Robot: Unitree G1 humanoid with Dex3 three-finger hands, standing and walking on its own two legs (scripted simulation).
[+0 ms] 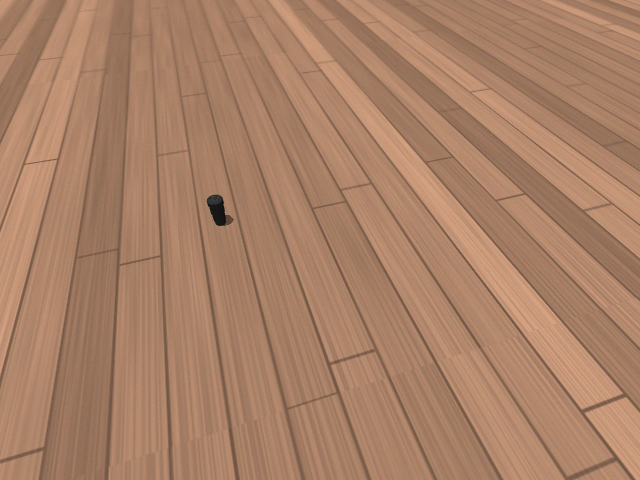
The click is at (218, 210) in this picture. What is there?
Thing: tapered cup
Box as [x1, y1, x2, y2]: [207, 195, 225, 225]
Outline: 212,195 208,197 207,203 215,223 221,225 225,222 224,209 222,204 223,201 221,196
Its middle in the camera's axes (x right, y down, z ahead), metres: -0.47 -0.15 +1.77
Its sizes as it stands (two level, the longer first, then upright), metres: 0.071 0.071 0.140
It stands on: the floor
